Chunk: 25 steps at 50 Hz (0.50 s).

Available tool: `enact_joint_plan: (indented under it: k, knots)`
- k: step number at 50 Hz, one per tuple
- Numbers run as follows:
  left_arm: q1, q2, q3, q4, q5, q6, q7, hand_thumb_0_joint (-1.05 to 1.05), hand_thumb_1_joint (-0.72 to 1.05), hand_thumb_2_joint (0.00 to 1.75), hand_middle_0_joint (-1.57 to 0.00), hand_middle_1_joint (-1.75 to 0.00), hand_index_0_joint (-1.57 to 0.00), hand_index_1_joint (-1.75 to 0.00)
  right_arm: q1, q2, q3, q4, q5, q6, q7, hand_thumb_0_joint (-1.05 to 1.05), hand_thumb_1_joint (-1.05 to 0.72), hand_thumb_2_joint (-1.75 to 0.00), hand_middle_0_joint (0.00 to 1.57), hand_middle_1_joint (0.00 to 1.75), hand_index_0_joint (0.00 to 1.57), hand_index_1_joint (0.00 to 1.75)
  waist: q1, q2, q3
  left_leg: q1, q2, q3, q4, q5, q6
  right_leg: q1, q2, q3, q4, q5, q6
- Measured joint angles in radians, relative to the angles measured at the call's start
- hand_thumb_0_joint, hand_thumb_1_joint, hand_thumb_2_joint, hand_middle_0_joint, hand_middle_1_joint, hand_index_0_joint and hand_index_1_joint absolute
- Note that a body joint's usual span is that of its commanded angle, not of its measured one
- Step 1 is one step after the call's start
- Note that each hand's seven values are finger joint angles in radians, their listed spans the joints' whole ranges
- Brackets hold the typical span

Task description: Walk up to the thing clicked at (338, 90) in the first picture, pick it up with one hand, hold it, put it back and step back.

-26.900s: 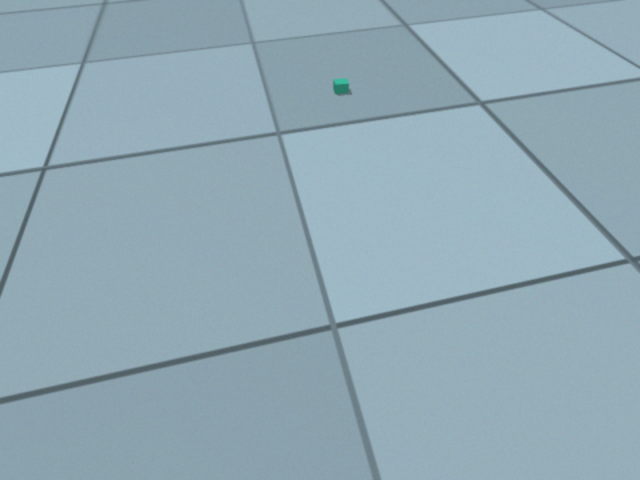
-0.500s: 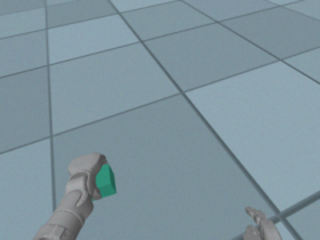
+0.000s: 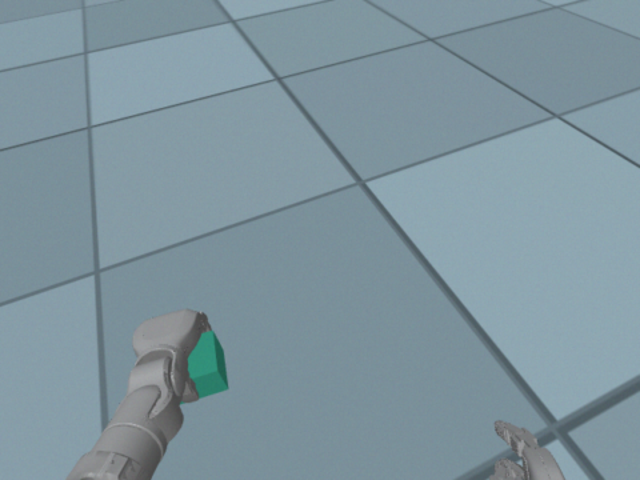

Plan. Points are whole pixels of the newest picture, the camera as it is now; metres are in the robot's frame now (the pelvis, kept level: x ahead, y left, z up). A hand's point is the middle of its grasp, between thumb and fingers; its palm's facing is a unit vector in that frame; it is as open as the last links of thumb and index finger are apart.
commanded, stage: crouch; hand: left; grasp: from above
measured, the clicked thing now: (192, 368) +0.30 +0.22 -0.09
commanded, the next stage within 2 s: lower in 1.70 s
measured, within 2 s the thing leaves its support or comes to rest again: neither
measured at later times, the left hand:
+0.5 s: hand (221, 389) +0.33 +0.23 -0.26, palm faces -0.39 -0.03 -0.92, open 9.5 cm
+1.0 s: hand (246, 417) +0.35 +0.23 -0.48, palm faces -0.43 -0.11 -0.90, open 9.5 cm
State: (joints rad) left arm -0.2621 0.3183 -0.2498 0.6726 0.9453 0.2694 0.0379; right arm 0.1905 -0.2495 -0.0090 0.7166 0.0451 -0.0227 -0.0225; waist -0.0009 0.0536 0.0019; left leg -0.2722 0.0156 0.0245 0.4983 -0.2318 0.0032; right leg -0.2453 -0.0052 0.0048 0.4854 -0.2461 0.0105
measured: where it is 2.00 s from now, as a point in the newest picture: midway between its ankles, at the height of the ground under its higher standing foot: outside the picture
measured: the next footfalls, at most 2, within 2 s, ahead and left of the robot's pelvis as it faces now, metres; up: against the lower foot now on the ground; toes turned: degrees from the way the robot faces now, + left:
none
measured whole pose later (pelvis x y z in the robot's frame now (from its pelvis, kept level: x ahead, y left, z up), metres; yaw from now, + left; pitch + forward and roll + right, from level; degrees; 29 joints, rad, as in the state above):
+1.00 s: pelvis -0.06 +0.00 -0.31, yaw -3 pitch +38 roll -4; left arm -0.76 0.46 0.05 1.31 1.09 0.01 0.48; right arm 0.15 -0.22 0.01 0.78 -0.10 -0.10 0.05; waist -0.17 0.02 -0.19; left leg -1.98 0.04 -0.06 1.96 -0.65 0.00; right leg -1.92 0.01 -0.05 1.93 -0.68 0.00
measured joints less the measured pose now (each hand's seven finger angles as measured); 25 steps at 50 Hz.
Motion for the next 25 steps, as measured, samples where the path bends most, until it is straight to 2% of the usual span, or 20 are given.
enact_joint_plan:
  k: [7, 12, 20, 23, 25]
  knots:
    - [-0.047, -0.020, 0.005, 0.154, 0.019, -0.038, 0.098, -0.01, 0.08, 0.36, -0.81, -0.38, -0.79, -0.40, -0.004, 0.004, -0.011, 0.010, -0.005, -0.004, 0.021, 0.01, -0.87, -0.89, 0.20, 0.30, 0.20, 0.30, -0.016, -0.023, 0.012, -0.055, 0.000, -0.006, 0.033, -0.006, -0.001, -0.052, 0.000, -0.005, 0.031, -0.007, -0.001]
    - [-0.105, -0.033, 0.025, 0.314, 0.041, -0.082, 0.183, -0.01, 0.08, 0.36, -0.81, -0.38, -0.80, -0.39, 0.003, -0.003, -0.019, 0.025, -0.016, -0.004, 0.032, 0.00, -0.87, -0.89, 0.20, 0.30, 0.20, 0.30, -0.037, -0.042, 0.002, -0.188, 0.005, -0.010, 0.134, -0.038, -0.001, -0.181, 0.004, -0.008, 0.125, -0.036, -0.002]
    - [-0.227, -0.014, 0.105, 0.476, 0.115, -0.162, 0.347, -0.01, 0.08, 0.36, -0.80, -0.38, -0.79, -0.40, 0.048, -0.030, -0.046, 0.030, -0.051, -0.012, 0.042, 0.00, -0.88, -0.89, 0.20, 0.30, 0.20, 0.30, -0.081, -0.053, -0.102, -0.664, 0.016, -0.021, 0.553, -0.190, 0.001, -0.653, 0.012, -0.013, 0.541, -0.187, 0.003]
    - [-0.292, -0.002, 0.129, 0.533, 0.124, -0.161, 0.410, -0.01, 0.09, 0.36, -0.80, -0.38, -0.79, -0.40, 0.056, -0.037, -0.051, 0.043, -0.061, -0.017, 0.042, 0.00, -0.88, -0.89, 0.20, 0.30, 0.20, 0.30, -0.100, -0.043, -0.142, -0.847, 0.020, -0.025, 0.716, -0.244, 0.004, -0.835, 0.015, -0.013, 0.702, -0.242, 0.006]
    - [-0.339, 0.010, 0.153, 0.570, 0.117, -0.155, 0.438, -0.01, 0.08, 0.36, -0.80, -0.38, -0.79, -0.39, 0.055, -0.035, -0.050, 0.050, -0.069, -0.021, 0.043, 0.00, -0.88, -0.89, 0.20, 0.30, 0.20, 0.30, -0.115, -0.035, -0.167, -0.964, 0.022, -0.027, 0.813, -0.273, 0.006, -0.952, 0.017, -0.014, 0.798, -0.270, 0.007]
